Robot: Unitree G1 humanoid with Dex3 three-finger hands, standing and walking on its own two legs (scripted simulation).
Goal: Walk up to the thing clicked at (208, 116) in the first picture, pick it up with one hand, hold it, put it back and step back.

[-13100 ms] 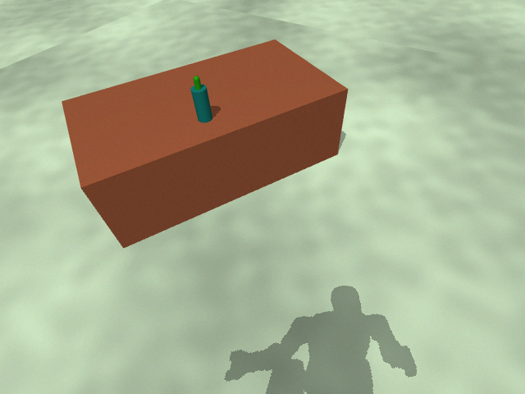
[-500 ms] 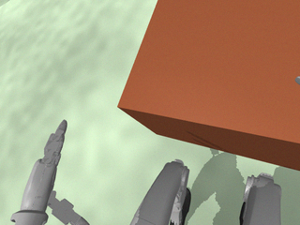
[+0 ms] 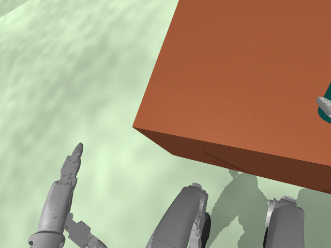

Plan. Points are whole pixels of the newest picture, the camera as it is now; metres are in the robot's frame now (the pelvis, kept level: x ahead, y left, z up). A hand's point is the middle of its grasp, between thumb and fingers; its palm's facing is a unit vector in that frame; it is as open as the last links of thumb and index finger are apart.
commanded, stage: settle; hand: right
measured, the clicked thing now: out of the picture +0.49 -0.23 -0.04
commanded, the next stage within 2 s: lift in 0.52 s
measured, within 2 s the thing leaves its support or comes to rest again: neither
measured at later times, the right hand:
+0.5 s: hand out of the picture +0.50 -0.24 -0.01, palm faces +0.22 +0.98 +0.00, open 9.3 cm
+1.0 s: hand out of the picture +0.48 -0.24 +0.03, palm faces +0.22 +0.98 +0.00, open 9.3 cm
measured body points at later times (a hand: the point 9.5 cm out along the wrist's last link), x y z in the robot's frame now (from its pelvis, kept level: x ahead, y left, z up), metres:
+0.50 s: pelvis +0.01 +0.00 +0.03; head +0.18 -0.10 +0.44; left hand +0.18 +0.25 +0.12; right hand +0.48 -0.29 -0.01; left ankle +0.04 +0.14 -0.54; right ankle +0.07 -0.14 -0.54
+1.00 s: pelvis +0.02 -0.01 +0.06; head +0.16 -0.09 +0.48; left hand +0.19 +0.24 +0.12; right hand +0.46 -0.29 +0.03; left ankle +0.04 +0.14 -0.54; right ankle +0.07 -0.14 -0.54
